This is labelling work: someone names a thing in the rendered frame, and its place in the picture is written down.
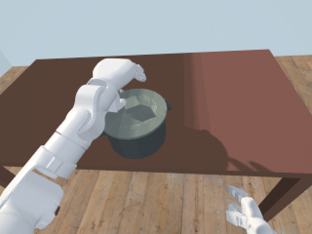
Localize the right robot forearm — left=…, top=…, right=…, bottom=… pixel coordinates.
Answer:
left=247, top=217, right=277, bottom=234

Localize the left robot hand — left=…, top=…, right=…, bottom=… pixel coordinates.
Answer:
left=93, top=58, right=146, bottom=113

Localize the right robot hand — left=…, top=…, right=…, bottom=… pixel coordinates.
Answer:
left=225, top=185, right=263, bottom=232

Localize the pot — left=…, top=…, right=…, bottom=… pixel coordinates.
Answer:
left=99, top=98, right=172, bottom=160

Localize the table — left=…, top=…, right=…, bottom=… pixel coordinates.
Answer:
left=0, top=49, right=312, bottom=222

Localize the lid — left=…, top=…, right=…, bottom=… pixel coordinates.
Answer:
left=103, top=89, right=168, bottom=140

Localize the knob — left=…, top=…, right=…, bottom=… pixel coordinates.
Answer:
left=124, top=96, right=141, bottom=114

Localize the robot left upper arm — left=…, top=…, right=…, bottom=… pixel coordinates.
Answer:
left=0, top=171, right=64, bottom=234

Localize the left robot forearm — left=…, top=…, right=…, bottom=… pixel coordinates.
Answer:
left=0, top=76, right=117, bottom=209

